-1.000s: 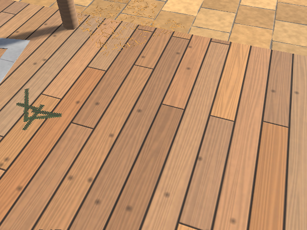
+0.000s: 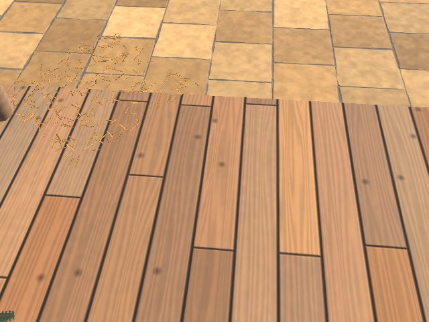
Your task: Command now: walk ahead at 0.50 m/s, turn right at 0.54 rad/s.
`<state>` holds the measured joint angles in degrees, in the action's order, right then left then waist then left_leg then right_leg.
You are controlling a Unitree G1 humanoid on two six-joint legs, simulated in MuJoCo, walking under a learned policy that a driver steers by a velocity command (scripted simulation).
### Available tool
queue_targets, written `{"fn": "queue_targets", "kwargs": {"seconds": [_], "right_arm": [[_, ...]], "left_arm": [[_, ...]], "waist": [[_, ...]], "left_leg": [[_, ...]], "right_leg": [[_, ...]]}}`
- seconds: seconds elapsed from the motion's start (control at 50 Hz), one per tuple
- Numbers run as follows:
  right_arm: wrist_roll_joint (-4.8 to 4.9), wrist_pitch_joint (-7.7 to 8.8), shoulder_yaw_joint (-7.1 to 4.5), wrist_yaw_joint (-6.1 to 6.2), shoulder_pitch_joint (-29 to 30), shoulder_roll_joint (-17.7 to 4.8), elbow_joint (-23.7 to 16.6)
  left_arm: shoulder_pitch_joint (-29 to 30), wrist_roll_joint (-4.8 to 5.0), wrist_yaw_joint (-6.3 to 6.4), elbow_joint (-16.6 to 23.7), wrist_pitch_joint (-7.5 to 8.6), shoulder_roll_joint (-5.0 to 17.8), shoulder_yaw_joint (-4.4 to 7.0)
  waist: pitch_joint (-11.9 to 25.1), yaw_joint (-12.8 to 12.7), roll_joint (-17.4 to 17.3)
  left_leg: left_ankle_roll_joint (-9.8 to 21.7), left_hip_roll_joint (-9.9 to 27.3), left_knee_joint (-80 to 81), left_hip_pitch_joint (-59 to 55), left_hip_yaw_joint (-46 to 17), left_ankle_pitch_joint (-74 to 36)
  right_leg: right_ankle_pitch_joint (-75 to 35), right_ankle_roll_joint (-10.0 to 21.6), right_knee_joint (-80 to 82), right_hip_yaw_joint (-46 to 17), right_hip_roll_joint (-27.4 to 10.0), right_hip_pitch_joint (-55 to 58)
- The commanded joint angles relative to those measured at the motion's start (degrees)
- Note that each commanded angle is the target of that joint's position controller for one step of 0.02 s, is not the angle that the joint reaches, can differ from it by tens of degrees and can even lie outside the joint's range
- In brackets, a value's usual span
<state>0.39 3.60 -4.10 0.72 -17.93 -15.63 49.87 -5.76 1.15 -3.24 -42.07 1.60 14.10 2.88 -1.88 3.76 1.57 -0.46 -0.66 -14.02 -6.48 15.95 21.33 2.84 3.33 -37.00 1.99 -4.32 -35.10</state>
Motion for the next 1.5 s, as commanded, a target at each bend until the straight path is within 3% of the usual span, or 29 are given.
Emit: {"fn": "queue_targets", "kwargs": {"seconds": [0.02, 0.06, 0.08, 0.1, 0.12, 0.14, 0.18, 0.24, 0.34, 0.48, 0.54, 0.58, 0.6, 0.62, 0.64, 0.66, 0.7, 0.78, 0.9, 1.0, 1.06, 1.08, 1.1, 1.12, 1.14, 1.16, 1.2, 1.4, 1.5], "right_arm": [[0.74, -0.93, -3.02, 0.83, 1.2, -12.3, -3.0], [0.80, -1.03, -2.49, 1.18, 2.7, -11.8, -3.9], [-1.60, 0.28, -0.03, 0.48, -1.5, -3.4, -6.8], [-0.18, 2.98, 0.61, -0.34, 0.5, -4.4, -8.1], [2.10, 4.51, -0.41, -1.05, 7.2, -8.1, -9.8], [2.12, 5.28, -0.10, -1.07, 8.7, -7.8, -10.4], [-0.35, 4.84, -0.87, -0.44, 7.9, -8.6, -9.3], [-0.78, 2.64, -0.63, -0.86, 4.5, -6.6, -8.2], [-0.11, 1.99, 0.84, -1.31, 12.8, -3.9, -9.7], [1.09, 2.42, 0.96, -3.54, 19.8, -4.9, -12.6], [0.70, 2.20, 0.21, -4.28, 15.3, -6.5, -12.5], [0.33, 1.68, -2.10, -3.69, 2.2, -10.4, -9.5], [0.29, 1.29, -3.34, -3.05, -5.6, -15.1, -8.8], [0.79, 1.64, -3.47, -3.50, -6.6, -16.9, -8.5], [1.24, 1.51, -2.23, -3.36, -7.6, -11.4, -8.7], [0.81, 1.38, -1.84, -2.94, -4.3, -10.1, -9.5], [0.12, 1.11, -1.38, -2.55, 1.5, -9.1, -11.3], [0.10, 1.01, -1.13, -1.62, 3.3, -8.6, -12.5], [0.95, -0.16, -1.82, 0.07, -1.1, -10.5, -10.7], [1.26, -1.37, -1.88, 0.51, -4.0, -9.9, -9.6], [0.92, -1.73, -1.63, 0.43, -1.6, -8.6, -10.6], [0.34, -1.43, -0.54, 0.11, -0.7, -5.8, -11.8], [1.25, -0.89, 0.66, 0.12, -8.0, -2.2, -12.9], [1.65, -0.62, 0.51, 0.15, -9.1, -5.6, -13.0], [1.71, -0.84, -0.73, 0.07, -4.4, -10.1, -12.7], [1.13, -1.19, -0.96, 0.07, -0.3, -10.4, -13.5], [0.60, -1.46, -1.27, -0.41, 2.5, -8.8, -14.7], [0.08, -1.47, 0.47, -2.30, 10.6, -2.6, -17.6], [-0.41, -1.14, -0.93, -3.55, 10.6, -5.6, -18.6]], "left_arm": [[-0.4, 0.27, -0.52, 5.4, 0.53, 6.8, 2.37], [-17.8, 0.39, 0.88, 1.4, 0.08, 13.4, 5.96], [-19.4, 0.70, 1.95, 0.8, -0.09, 20.0, 7.22], [-19.7, 0.07, 1.60, 3.1, 1.00, 18.3, 6.21], [-18.6, -0.41, 1.36, 2.6, 1.69, 14.0, 5.02], [-15.6, -0.08, 1.37, 2.7, 2.14, 12.0, 4.46], [-8.4, -0.41, 1.65, 4.5, 2.30, 8.3, 3.21], [-7.3, -0.76, 2.41, 4.8, 2.64, 8.2, 2.90], [-10.6, -0.96, 3.34, 2.3, 2.96, 9.6, 2.74], [-14.0, -0.93, 3.25, -1.8, 2.75, 11.0, 3.05], [-12.0, -0.94, 3.99, -1.7, 1.84, 12.3, 3.49], [-10.3, -1.09, 4.73, -0.8, 0.89, 12.2, 3.19], [-13.0, -2.50, 5.18, 0.6, 1.18, 9.7, 2.06], [-19.2, -2.71, 3.89, 1.6, 2.72, 3.6, 0.07], [-14.0, -0.86, 2.96, 1.3, 4.43, 8.8, 0.76], [-8.1, 0.78, 2.42, 3.5, 5.54, 10.5, 1.15], [-4.2, -1.22, 2.91, 4.5, 6.30, 10.0, 1.26], [-6.9, -2.22, 3.46, 4.8, 4.37, 8.3, 1.32], [4.6, -1.86, 3.32, 7.6, 4.49, 5.3, 0.17], [8.5, -0.86, 2.20, 8.9, 5.69, 7.7, 1.09], [-0.3, -0.95, 2.50, 6.9, 6.51, 10.3, 2.69], [-8.2, -1.97, 3.00, 6.2, 6.72, 12.8, 3.56], [-15.5, -2.87, 3.30, 4.6, 6.00, 17.7, 4.90], [-16.5, -1.18, 2.90, 3.9, 5.42, 14.5, 4.37], [-13.6, -0.89, 3.11, 4.7, 5.04, 10.3, 3.23], [-10.9, -1.33, 3.30, 5.0, 4.50, 8.9, 2.68], [-7.7, -1.84, 3.35, 4.2, 4.31, 6.8, 1.79], [-6.9, -1.01, 3.97, -0.5, 3.52, 11.1, 2.95], [-8.1, 1.09, 4.08, -2.7, 2.33, 13.8, 3.55]], "waist": [[1.6, -4.4, -6.8], [10.8, -13.8, -3.7], [14.4, -8.8, 11.4], [24.0, -9.6, 8.7], [17.8, -11.6, 4.0], [11.7, -9.5, 1.4], [6.0, -4.7, -1.2], [5.1, -2.4, -0.4], [1.5, -6.2, 2.1], [-2.4, -8.9, 1.5], [1.0, -5.7, 2.9], [9.3, 1.3, 1.7], [16.1, 2.7, -6.6], [21.9, -1.8, -19.4], [21.1, 2.2, -12.5], [13.0, 2.5, -8.9], [5.6, -0.9, -0.6], [3.9, -4.5, -4.2], [2.2, -0.3, -5.7], [2.3, 0.4, -7.1], [5.6, -4.9, -8.8], [12.8, -8.8, -5.7], [21.8, -7.7, 9.1], [21.4, -7.6, 15.1], [12.8, -8.8, 7.9], [7.5, -8.5, 3.6], [1.7, -6.1, 3.4], [1.2, -6.1, 2.4], [4.2, -3.8, 3.7]], "left_leg": [[7.1, 17.3, -11.1, -1.6, -3.1, -63.1], [3.3, 13.4, -36.6, 12.3, -1.7, -54.6], [-0.6, 3.7, -57.6, 38.4, -3.5, -3.5], [-0.8, -2.7, -68.2, 48.7, -18.4, 13.8], [0.6, 1.0, -67.8, 54.3, -21.9, 8.7], [1.7, 3.6, -62.8, 53.7, -21.4, 3.5], [1.0, 7.1, -53.8, 46.1, -21.2, -1.8], [-1.4, 8.1, -47.6, 41.4, -19.1, -5.6], [-1.9, 7.6, -28.8, 40.8, -16.6, -24.8], [2.7, 5.0, -18.0, 46.1, -17.2, -25.2], [5.4, 1.7, -17.6, 40.2, -14.7, -17.2], [8.3, -2.4, -16.1, 21.5, -12.3, -18.0], [12.9, 8.0, -17.3, 3.9, -27.6, -21.2], [23.2, 18.9, -9.1, -13.8, -58.6, -6.6], [20.9, 18.2, -3.9, -15.1, -61.2, 2.7], [18.7, 16.9, -2.8, -8.4, -53.9, 1.0], [17.2, 13.3, -1.4, 6.4, -44.7, -11.5], [17.8, 9.7, 1.4, 16.7, -37.0, -24.4], [13.1, 4.5, 0.1, 22.1, -31.2, -22.2], [11.8, 7.1, -6.1, 14.5, -39.0, -18.0], [9.2, 5.5, -14.6, 14.3, -40.1, -23.7], [7.3, 2.7, -27.3, 20.0, -36.5, -20.8], [2.8, -5.6, -46.5, 39.3, -27.8, -0.8], [1.9, -2.8, -56.4, 49.3, -26.6, 12.6], [1.4, 0.1, -60.2, 52.4, -26.9, 7.8], [1.0, 2.0, -60.4, 51.6, -24.5, 3.5], [0.9, 5.1, -55.9, 48.7, -23.7, -1.4], [-0.5, 4.1, -28.2, 38.6, -16.4, -22.1], [3.5, 0.7, -16.9, 30.6, -15.4, -18.8]], "right_leg": [[8.5, 3.4, 0.2, 5.1, 5.1, 5.0], [4.6, 8.0, 6.3, 0.6, 6.7, 32.8], [8.4, 16.7, 8.2, -27.6, -8.3, 52.7], [14.9, 23.7, 18.2, -51.8, -15.8, 60.3], [12.1, 19.7, 20.2, -43.8, -14.0, 57.3], [7.8, 17.3, 19.9, -35.3, -11.4, 49.3], [-2.9, 14.3, 21.4, -25.3, -6.9, 34.7], [-12.0, 14.3, 24.2, -18.9, -5.7, 27.1], [-10.7, 9.8, 26.8, -8.3, -2.3, 24.2], [-7.9, 7.8, 25.7, -6.4, -8.8, 37.7], [-28.4, 5.4, 18.1, -3.5, -9.3, 41.8], [-40.9, 2.5, -0.9, 0.8, -5.5, 37.6], [-21.5, 0.0, -19.8, 2.7, -2.4, 23.4], [27.8, -3.4, -36.8, -2.5, 9.7, -0.2], [28.4, -2.3, -41.1, -9.8, 7.0, -6.8], [23.1, -1.5, -39.8, -9.1, 4.5, -10.3], [16.9, -1.8, -31.3, -8.0, 0.7, -6.2], [14.2, -5.0, -21.8, -6.5, -0.7, -0.7], [-6.6, -7.6, 1.4, -4.9, 3.4, 5.1], [-3.7, -5.9, 9.5, -7.1, 5.3, 7.3], [-0.6, -2.0, 13.7, -6.1, 4.6, 20.1], [0.6, 1.7, 11.6, -12.2, -2.8, 34.4], [9.2, 11.0, 12.8, -34.3, -16.2, 56.2], [22.0, 12.9, 17.5, -47.9, -20.8, 57.1], [26.0, 10.4, 19.1, -40.8, -18.4, 49.8], [21.1, 8.2, 19.8, -32.6, -15.8, 42.6], [10.9, 6.8, 23.1, -22.2, -11.5, 32.1], [-23.8, 5.9, 24.0, 2.4, -7.1, 26.7], [-28.9, 3.8, 14.7, 1.8, -9.3, 33.5]]}}
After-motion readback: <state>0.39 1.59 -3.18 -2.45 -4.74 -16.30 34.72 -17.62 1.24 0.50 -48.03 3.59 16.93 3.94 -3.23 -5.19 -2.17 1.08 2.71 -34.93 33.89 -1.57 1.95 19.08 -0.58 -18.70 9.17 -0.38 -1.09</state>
